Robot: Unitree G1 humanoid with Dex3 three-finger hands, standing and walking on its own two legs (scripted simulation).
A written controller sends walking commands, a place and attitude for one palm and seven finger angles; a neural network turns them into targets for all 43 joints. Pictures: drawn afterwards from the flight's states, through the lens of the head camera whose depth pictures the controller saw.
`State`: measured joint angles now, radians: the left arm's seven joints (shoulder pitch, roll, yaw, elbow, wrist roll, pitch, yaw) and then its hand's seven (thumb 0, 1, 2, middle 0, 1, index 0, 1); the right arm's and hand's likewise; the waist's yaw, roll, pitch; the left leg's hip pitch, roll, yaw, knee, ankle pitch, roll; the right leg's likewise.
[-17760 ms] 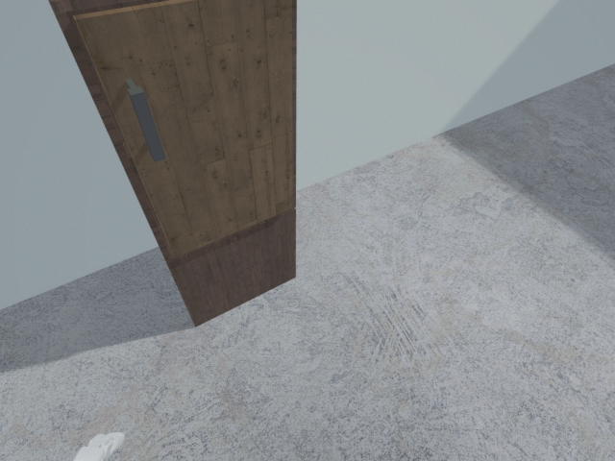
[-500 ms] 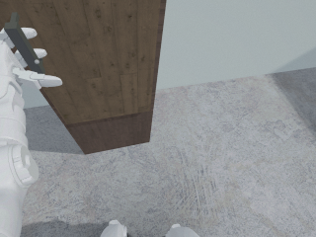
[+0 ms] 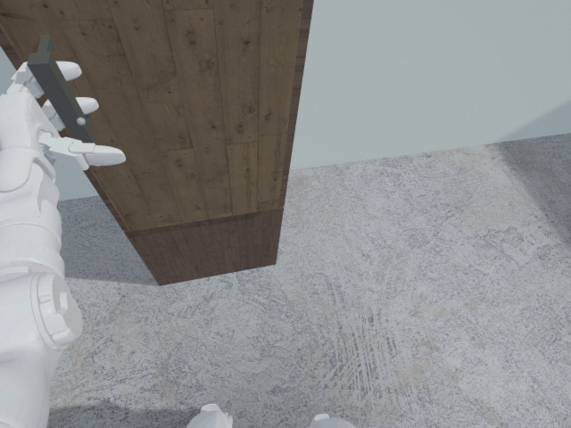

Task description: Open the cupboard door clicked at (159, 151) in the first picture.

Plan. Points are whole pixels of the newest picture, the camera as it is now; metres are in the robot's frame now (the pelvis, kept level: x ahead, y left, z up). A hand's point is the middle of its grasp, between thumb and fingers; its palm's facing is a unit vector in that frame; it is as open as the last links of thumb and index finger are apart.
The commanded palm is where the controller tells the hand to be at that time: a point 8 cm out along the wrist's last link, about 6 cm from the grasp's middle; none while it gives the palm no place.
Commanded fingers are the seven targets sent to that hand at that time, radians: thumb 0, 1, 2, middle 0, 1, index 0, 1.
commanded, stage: close the thumb around the handle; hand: left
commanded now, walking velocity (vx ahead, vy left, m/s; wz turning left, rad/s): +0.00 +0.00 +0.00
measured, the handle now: (67, 94) +0.55 +0.26 +0.12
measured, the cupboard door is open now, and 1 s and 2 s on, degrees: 0 3 48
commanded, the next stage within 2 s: pull the door open along its arc in 0.64 s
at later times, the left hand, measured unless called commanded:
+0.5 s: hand (77, 123) +0.49 +0.24 +0.12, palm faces +0.16 -0.99 +0.02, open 6.6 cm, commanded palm +0.47 +0.28 +0.12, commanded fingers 0.00 0.90 0.90 -0.40 -1.35 -0.40 -1.35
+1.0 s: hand (83, 131) +0.48 +0.23 +0.12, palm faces +0.15 -0.99 +0.01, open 5.9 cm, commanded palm +0.43 +0.27 +0.12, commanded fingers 0.00 0.90 0.90 -0.40 -1.35 -0.40 -1.35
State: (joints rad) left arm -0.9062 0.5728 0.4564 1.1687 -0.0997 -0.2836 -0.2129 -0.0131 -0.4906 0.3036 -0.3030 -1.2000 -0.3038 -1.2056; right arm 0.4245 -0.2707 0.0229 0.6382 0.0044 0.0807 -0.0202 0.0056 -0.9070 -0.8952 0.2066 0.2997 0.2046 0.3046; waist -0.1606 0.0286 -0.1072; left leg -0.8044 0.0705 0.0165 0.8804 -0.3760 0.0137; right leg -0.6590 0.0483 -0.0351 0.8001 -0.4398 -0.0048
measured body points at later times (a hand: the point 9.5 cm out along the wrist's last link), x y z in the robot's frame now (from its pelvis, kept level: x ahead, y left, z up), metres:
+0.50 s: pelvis -0.01 +0.00 +0.00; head +0.08 +0.03 +0.44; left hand +0.48 +0.29 +0.13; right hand -0.01 -0.27 -0.11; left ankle +0.02 +0.11 -0.70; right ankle -0.04 -0.12 -0.70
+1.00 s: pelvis +0.00 +0.00 +0.00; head +0.08 +0.01 +0.45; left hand +0.47 +0.28 +0.12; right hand -0.01 -0.27 -0.11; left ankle +0.02 +0.11 -0.70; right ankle -0.04 -0.12 -0.70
